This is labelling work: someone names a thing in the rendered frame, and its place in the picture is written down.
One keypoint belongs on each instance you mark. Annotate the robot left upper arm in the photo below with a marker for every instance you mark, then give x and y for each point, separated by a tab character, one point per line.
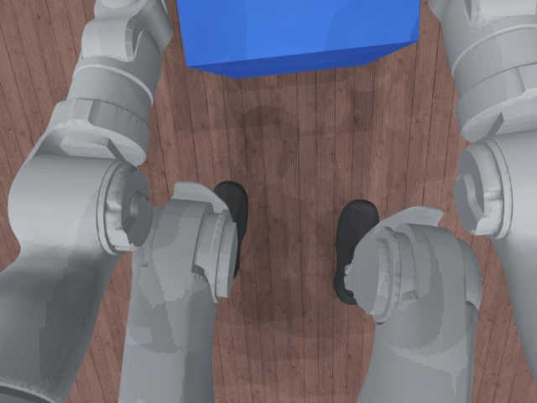
74	218

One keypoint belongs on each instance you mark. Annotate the right robot forearm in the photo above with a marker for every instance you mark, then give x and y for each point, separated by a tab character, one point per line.
491	47

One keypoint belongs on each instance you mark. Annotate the robot shin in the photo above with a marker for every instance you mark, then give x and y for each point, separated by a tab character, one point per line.
415	215
183	190

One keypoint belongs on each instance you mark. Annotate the robot left shin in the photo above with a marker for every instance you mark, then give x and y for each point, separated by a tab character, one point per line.
183	190

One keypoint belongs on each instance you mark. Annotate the carton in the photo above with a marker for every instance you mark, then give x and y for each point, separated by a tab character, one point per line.
248	38

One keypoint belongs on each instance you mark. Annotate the robot right shin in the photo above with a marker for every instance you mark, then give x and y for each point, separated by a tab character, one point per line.
415	215

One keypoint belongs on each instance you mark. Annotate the left robot forearm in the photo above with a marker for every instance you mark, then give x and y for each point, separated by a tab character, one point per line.
106	112

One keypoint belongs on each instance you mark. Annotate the robot right upper arm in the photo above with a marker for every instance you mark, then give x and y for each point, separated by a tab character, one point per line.
495	193

